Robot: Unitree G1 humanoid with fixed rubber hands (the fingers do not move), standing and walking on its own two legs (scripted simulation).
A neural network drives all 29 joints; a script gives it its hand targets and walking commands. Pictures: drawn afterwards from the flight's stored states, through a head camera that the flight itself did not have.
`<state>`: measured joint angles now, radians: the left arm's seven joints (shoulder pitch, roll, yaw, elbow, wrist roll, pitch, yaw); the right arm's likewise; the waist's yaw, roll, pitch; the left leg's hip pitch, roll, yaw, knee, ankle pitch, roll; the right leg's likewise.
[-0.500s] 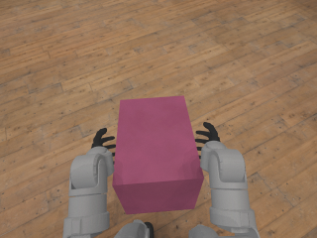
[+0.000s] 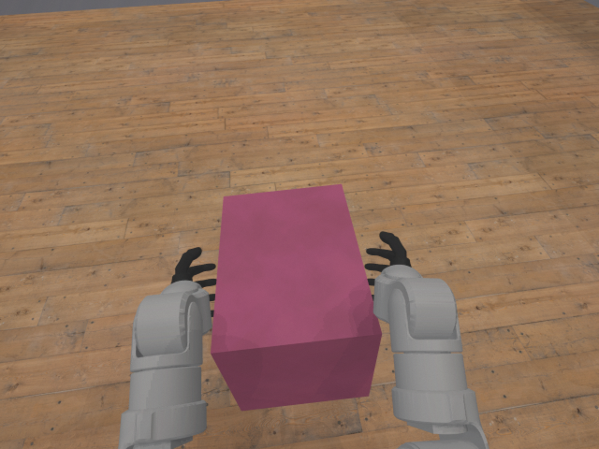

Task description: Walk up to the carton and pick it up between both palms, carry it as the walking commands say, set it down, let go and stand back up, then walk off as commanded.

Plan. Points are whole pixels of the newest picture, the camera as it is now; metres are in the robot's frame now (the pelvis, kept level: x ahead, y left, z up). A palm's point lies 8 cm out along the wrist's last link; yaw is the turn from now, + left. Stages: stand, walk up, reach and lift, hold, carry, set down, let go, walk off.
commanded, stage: carry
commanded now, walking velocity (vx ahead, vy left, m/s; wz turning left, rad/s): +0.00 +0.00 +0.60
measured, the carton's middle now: (293, 292) +0.36 +0.01 -0.04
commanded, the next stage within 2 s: none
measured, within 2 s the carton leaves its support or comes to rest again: neither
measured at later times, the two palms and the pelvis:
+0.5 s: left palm (64, 380) +0.19 +0.24 +0.09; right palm (308, 289) +0.28 -0.01 +0.10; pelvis -0.05 +0.01 +0.00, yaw +22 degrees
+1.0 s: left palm out of the picture +0.06 +0.26 +0.09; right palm (272, 358) +0.21 +0.03 +0.09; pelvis -0.12 -0.02 +0.01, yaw +37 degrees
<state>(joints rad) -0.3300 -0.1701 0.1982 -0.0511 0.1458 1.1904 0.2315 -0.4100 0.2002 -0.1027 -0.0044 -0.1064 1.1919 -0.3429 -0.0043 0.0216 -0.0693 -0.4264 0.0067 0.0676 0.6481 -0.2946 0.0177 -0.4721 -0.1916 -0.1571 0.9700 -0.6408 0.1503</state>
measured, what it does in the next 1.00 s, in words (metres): walks backwards, turning left: right foot, then left foot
